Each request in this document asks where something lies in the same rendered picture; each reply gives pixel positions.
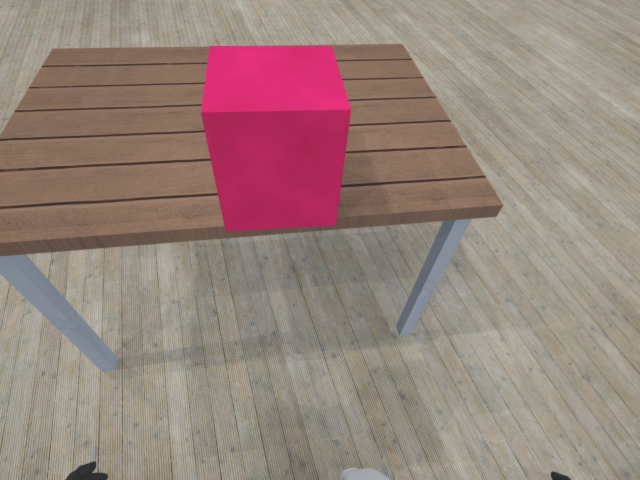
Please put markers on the carton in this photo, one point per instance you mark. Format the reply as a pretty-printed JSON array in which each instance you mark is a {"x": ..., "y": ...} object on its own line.
[{"x": 276, "y": 120}]

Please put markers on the table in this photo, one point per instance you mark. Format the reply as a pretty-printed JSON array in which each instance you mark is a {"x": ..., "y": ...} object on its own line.
[{"x": 107, "y": 148}]

